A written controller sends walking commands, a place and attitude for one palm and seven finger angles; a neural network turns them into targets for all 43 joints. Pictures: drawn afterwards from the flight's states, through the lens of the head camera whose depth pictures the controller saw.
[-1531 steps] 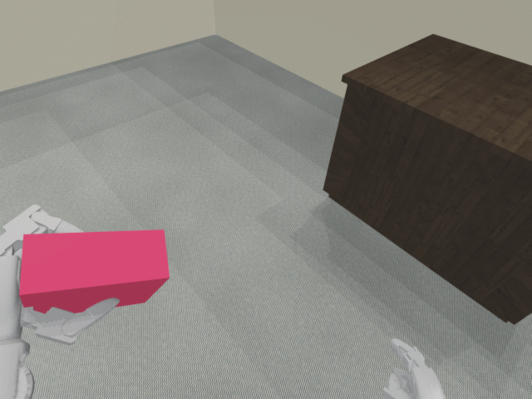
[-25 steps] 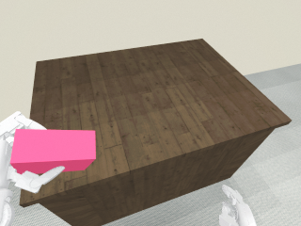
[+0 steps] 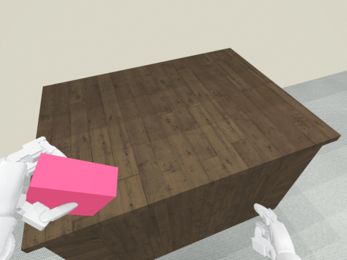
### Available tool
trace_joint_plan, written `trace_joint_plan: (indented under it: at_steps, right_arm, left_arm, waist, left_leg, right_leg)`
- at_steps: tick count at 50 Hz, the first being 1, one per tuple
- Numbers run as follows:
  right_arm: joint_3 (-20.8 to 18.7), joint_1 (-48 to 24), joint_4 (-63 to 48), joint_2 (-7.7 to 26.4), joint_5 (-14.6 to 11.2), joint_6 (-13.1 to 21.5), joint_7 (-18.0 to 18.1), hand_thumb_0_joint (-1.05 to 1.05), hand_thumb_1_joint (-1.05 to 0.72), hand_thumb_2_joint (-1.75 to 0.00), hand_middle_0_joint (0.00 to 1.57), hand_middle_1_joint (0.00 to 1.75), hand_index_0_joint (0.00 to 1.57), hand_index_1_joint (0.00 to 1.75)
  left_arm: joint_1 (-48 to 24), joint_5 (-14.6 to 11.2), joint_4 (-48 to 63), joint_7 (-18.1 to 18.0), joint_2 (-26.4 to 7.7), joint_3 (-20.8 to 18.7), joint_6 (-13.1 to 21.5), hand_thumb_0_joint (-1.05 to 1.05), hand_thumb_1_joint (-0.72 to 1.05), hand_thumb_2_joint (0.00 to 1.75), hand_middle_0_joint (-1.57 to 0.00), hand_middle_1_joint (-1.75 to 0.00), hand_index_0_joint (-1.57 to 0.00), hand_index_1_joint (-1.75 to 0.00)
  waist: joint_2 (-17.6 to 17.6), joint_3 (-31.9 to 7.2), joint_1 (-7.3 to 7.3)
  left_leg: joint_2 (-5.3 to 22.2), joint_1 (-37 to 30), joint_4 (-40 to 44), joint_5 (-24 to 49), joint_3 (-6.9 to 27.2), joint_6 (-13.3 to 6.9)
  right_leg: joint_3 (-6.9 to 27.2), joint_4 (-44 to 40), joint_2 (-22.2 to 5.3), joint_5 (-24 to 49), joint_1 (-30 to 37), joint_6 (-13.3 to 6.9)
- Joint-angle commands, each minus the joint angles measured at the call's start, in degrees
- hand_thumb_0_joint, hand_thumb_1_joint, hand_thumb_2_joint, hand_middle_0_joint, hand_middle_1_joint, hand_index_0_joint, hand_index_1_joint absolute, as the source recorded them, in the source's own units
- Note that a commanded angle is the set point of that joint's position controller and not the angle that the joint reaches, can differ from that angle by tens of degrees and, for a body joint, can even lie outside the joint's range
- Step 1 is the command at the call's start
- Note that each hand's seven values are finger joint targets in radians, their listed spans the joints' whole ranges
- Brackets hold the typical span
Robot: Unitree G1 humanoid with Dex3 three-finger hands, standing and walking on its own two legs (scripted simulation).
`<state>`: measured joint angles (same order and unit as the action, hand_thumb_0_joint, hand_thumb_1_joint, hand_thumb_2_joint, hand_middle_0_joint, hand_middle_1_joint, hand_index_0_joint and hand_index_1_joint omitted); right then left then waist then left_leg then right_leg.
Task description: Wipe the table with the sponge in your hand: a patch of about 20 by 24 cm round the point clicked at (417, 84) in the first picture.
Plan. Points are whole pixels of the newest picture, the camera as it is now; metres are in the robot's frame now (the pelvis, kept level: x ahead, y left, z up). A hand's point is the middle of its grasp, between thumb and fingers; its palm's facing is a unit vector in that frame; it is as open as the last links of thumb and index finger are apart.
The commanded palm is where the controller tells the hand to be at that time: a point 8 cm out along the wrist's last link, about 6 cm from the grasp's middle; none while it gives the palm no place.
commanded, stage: turn the palm down, sponge in hand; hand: left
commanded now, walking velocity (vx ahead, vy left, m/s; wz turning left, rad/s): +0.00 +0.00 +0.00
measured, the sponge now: (82, 190) +0.21 +0.20 +0.12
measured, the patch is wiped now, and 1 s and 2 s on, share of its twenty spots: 0.00 0.00 0.00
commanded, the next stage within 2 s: move the sponge above the wiping area in 1.88 s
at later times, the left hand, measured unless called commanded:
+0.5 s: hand (53, 177) +0.21 +0.24 +0.16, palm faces +0.28 -0.51 -0.82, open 10.0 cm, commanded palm +0.18 +0.27 +0.19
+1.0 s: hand (50, 173) +0.23 +0.26 +0.14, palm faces +0.19 -0.28 -0.94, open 10.0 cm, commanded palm +0.19 +0.26 +0.19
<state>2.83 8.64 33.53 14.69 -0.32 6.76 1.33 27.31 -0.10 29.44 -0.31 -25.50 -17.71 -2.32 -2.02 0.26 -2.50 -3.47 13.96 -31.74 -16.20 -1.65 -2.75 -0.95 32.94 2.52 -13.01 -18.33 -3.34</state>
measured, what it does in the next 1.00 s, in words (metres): stands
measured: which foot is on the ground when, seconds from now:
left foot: down 0.00-1.00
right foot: down 0.00-1.00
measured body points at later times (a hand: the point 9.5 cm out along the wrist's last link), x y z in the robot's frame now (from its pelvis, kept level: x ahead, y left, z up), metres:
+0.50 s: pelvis +0.02 -0.03 +0.00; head +0.02 -0.07 +0.45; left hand +0.19 +0.26 +0.20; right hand +0.23 -0.25 -0.09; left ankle +0.01 +0.09 -0.73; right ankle +0.05 -0.08 -0.73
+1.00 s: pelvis +0.01 -0.02 +0.00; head +0.00 -0.07 +0.45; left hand +0.21 +0.27 +0.19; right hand +0.24 -0.24 -0.08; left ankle +0.01 +0.09 -0.73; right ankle +0.05 -0.08 -0.73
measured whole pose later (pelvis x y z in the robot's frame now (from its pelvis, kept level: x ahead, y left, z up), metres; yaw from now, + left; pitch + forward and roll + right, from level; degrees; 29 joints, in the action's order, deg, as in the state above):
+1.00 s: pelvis +0.01 -0.02 +0.00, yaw +0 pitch -3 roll +1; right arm 2.2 5.0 34.5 16.1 -2.2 -1.4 6.8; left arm 17.5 31.9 22.1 -2.5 -31.9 -7.4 -18.4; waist -5.7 0.1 -5.4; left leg -1.8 10.3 -28.9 -16.1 -1.1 -1.1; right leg -1.3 29.6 4.3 -12.6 -14.5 -5.2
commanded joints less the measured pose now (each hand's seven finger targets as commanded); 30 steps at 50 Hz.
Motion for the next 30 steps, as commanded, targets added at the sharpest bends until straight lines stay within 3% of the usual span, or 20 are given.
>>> trace_joint_plan:
  at_steps: [1,3,4,5,7,9,10,13,14,15,17,19,20,23,24,25,27,29,30]
  right_arm:
    - [-3.2,-7.6,-8.9,5.9,1.1,3.1,0.9,0.0,-0.9,-0.9,0.2,0.3,0.2,0.3]
    - [-3.8,-6.3,-8.2,6.6,1.1,2.0,1.6,0.0,-0.9,-0.9,0.2,0.3,0.2,0.3]
    - [-3.4,-6.7,-8.3,6.6,0.6,1.6,1.7,0.0,-0.9,-0.9,0.2,0.3,0.2,0.3]
    - [-3.3,-6.7,-8.5,6.2,0.8,1.3,2.2,0.0,-0.9,-0.9,0.2,0.3,0.2,0.3]
    - [-3.5,-6.2,-8.0,6.8,0.4,0.5,3.4,0.0,-0.9,-0.9,0.2,0.3,0.2,0.3]
    - [-2.9,-7.6,-8.9,6.7,-0.3,0.4,4.1,0.0,-0.9,-0.9,0.2,0.3,0.2,0.3]
    - [-3.1,-7.2,-9.0,6.4,0.1,0.3,4.5,0.0,-0.9,-0.9,0.2,0.3,0.2,0.3]
    - [-3.6,-6.7,-9.1,6.6,0.2,-0.2,5.4,0.0,-0.9,-0.9,0.2,0.3,0.2,0.3]
    - [-3.3,-8.0,-9.6,6.3,-0.2,0.1,5.3,0.0,-0.9,-0.9,0.2,0.3,0.2,0.3]
    - [-3.2,-7.4,-9.7,5.6,0.2,0.0,5.1,0.0,-0.9,-0.9,0.2,0.3,0.2,0.3]
    - [-3.9,-6.2,-9.0,6.0,0.1,-0.7,5.3,0.0,-0.9,-0.9,0.2,0.3,0.2,0.3]
    - [-4.0,-7.1,-9.0,6.1,-0.4,-1.2,5.1,0.0,-0.9,-0.9,0.2,0.3,0.2,0.3]
    - [-3.9,-6.8,-9.4,5.8,-0.3,-1.5,4.9,0.0,-0.9,-0.9,0.2,0.3,0.2,0.3]
    - [-4.2,-6.5,-9.6,6.5,-0.7,-2.7,5.3,0.0,-0.9,-0.9,0.2,0.3,0.2,0.3]
    - [-3.9,-7.8,-9.6,6.4,-1.1,-2.7,5.3,0.0,-0.9,-0.9,0.2,0.3,0.2,0.3]
    - [-3.8,-7.4,-10.0,6.3,-1.1,-2.8,5.5,0.0,-0.9,-0.9,0.2,0.3,0.2,0.3]
    - [-4.0,-7.4,-10.1,6.9,-1.2,-3.0,6.0,0.0,-0.9,-0.9,0.2,0.3,0.2,0.3]
    - [-3.5,-9.6,-10.7,6.7,-1.5,-2.8,6.3,0.0,-0.9,-0.9,0.2,0.3,0.2,0.3]
    - [-3.6,-9.0,-10.6,6.6,-1.3,-2.9,6.3,0.0,-0.9,-0.9,0.2,0.3,0.2,0.3]
  left_arm:
    - [-6.4,3.5,14.1,-8.5,-13.8,-13.7,8.4,0.0,0.1,1.3,-1.2,-1.6,-1.2,-1.6]
    - [-5.1,4.4,11.4,-8.8,-13.6,-12.7,7.5,0.0,0.1,1.3,-1.2,-1.6,-1.2,-1.6]
    - [-8.4,5.3,13.1,-8.8,-15.4,-12.6,6.6,0.0,0.1,1.3,-1.2,-1.6,-1.2,-1.6]
    - [-8.5,5.9,11.3,-8.3,-13.4,-10.1,5.4,0.0,0.1,1.3,-1.2,-1.6,-1.2,-1.6]
    - [-7.5,6.4,8.2,-6.4,-13.3,-8.3,3.0,0.0,0.1,1.3,-1.2,-1.6,-1.2,-1.6]
    - [-10.4,7.4,10.7,-4.8,-15.6,-7.9,1.5,0.0,0.1,1.3,-1.2,-1.6,-1.2,-1.6]
    - [-9.8,8.1,9.9,-4.1,-14.6,-6.8,0.9,0.0,0.1,1.3,-1.2,-1.6,-1.2,-1.6]
    - [-7.7,10.0,11.0,-3.0,-16.4,-7.8,1.1,0.0,0.1,1.3,-1.2,-1.6,-1.2,-1.6]
    - [-8.2,10.9,13.7,-3.6,-19.0,-9.9,1.2,0.0,0.1,1.3,-1.2,-1.6,-1.2,-1.6]
    - [-7.0,11.5,13.1,-4.0,-17.4,-9.1,1.3,0.0,0.1,1.3,-1.2,-1.6,-1.2,-1.6]
    - [-3.7,11.7,9.9,-4.5,-18.1,-11.2,1.2,0.0,0.1,1.3,-1.2,-1.6,-1.2,-1.6]
    - [-4.3,12.5,10.3,-5.4,-20.9,-13.9,0.7,0.0,0.1,1.3,-1.2,-1.6,-1.2,-1.6]
    - [-4.0,12.7,10.0,-5.7,-18.5,-11.9,0.1,0.0,0.1,1.3,-1.2,-1.6,-1.2,-1.6]
    - [-3.7,14.4,8.3,-5.9,-19.0,-10.7,-2.1,0.0,0.1,1.3,-1.2,-1.6,-1.2,-1.6]
    - [-5.4,15.2,8.4,-6.3,-20.1,-11.2,-2.8,0.0,0.1,1.3,-1.2,-1.6,-1.2,-1.6]
    - [-5.5,15.6,6.8,-6.1,-17.9,-8.7,-3.8,0.0,0.1,1.3,-1.2,-1.6,-1.2,-1.6]
    - [-6.2,17.2,7.1,-5.5,-19.0,-7.5,-4.7,0.0,0.1,1.3,-1.2,-1.6,-1.2,-1.6]
    - [-8.8,19.3,9.1,-5.6,-20.5,-7.2,-5.3,0.0,0.1,1.3,-1.2,-1.6,-1.2,-1.6]
    - [-9.0,20.2,8.1,-5.6,-19.1,-5.5,-5.7,0.0,0.1,1.3,-1.2,-1.6,-1.2,-1.6]
  waist:
    - [-4.8,-7.6,-1.9]
    - [-3.4,-7.7,-1.29]
    - [-5.1,-7.7,-0.63]
    - [-3.9,-8.2,-0.71]
    - [-1.5,-7.3,-0.23]
    - [-1.5,-8.1,-0.32]
    - [-0.1,-9.3,-0.96]
    - [1.9,-10.0,-1.76]
    - [-0.5,-10.7,-2.42]
    - [-1.2,-11.5,-2.8]
    - [2.9,-10.4,-2.77]
    - [-0.2,-9.6,-3.26]
    - [-1.3,-10.4,-3.32]
    - [-0.2,-9.1,-3.01]
    - [-1.3,-8.1,-2.85]
    - [-0.1,-8.0,-2.69]
    - [1.5,-8.6,-2.51]
    - [0.4,-8.2,-2.71]
    - [0.2,-8.2,-2.5]
  left_leg:
    - [2.9,2.8,3.8,3.4,3.4,1.6]
    - [2.8,3.6,2.1,5.0,2.7,1.2]
    - [2.5,3.2,1.8,4.8,2.5,1.0]
    - [2.5,3.4,1.7,5.4,2.4,0.8]
    - [2.6,3.2,1.3,5.6,2.4,0.4]
    - [2.4,1.9,1.0,6.4,2.3,0.0]
    - [2.4,2.2,0.9,7.3,2.1,-0.1]
    - [2.6,1.6,0.7,9.4,2.3,-0.3]
    - [2.4,0.8,0.4,10.6,2.2,-0.2]
    - [2.5,1.3,0.4,11.6,2.1,-0.1]
    - [2.8,2.5,0.0,11.7,2.3,-0.1]
    - [2.6,2.7,-0.3,11.4,2.1,0.2]
    - [2.9,3.1,-0.5,11.7,1.9,0.3]
    - [3.0,3.5,0.0,10.6,2.2,0.3]
    - [2.7,3.3,-0.3,9.5,2.1,0.2]
    - [3.0,3.7,-0.2,8.7,2.1,0.2]
    - [2.9,3.3,-0.2,8.1,2.2,0.0]
    - [2.4,2.7,-0.1,7.9,2.5,-0.1]
    - [2.5,2.5,0.0,7.7,2.5,-0.2]
  right_leg:
    - [-0.5,-3.4,-1.0,-3.0,1.1,1.6]
    - [0.9,-4.2,-1.9,-1.4,1.1,1.9]
    - [1.9,-4.8,-1.8,-2.0,0.7,1.8]
    - [1.6,-5.0,-2.4,-1.4,1.7,1.9]
    - [2.1,-5.8,-2.8,-0.7,1.8,2.4]
    - [3.4,-6.5,-2.8,-0.3,2.4,2.4]
    - [3.2,-6.3,-3.2,0.5,4.0,2.5]
    - [3.8,-6.1,-3.4,2.9,5.4,2.9]
    - [5.2,-6.1,-3.0,3.7,5.8,2.3]
    - [4.4,-5.6,-3.4,5.1,6.6,2.4]
    - [5.3,-5.7,-3.5,7.0,6.8,2.9]
    - [7.7,-6.1,-3.6,7.3,6.9,2.3]
    - [7.4,-5.9,-4.3,8.4,7.7,2.4]
    - [7.6,-6.1,-4.3,6.9,6.7,2.6]
    - [9.0,-7.1,-4.1,4.3,5.7,2.4]
    - [8.4,-7.4,-4.4,3.1,6.0,2.6]
    - [9.2,-7.7,-4.7,1.9,6.3,3.0]
    - [10.7,-8.1,-4.3,0.2,6.0,2.5]
    - [10.2,-8.3,-4.3,-0.4,6.1,2.5]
